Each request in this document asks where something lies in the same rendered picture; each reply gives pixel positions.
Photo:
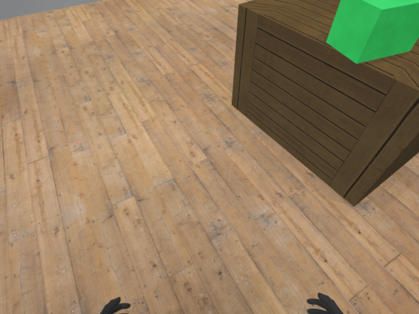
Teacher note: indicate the carton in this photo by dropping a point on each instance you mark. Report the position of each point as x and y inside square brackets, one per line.
[365, 30]

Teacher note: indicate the robot right hand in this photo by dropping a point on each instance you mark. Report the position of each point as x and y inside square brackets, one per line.
[325, 302]

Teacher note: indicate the robot left hand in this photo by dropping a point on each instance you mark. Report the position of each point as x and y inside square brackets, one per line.
[113, 306]

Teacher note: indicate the pedestal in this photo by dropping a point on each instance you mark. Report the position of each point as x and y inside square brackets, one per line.
[352, 125]

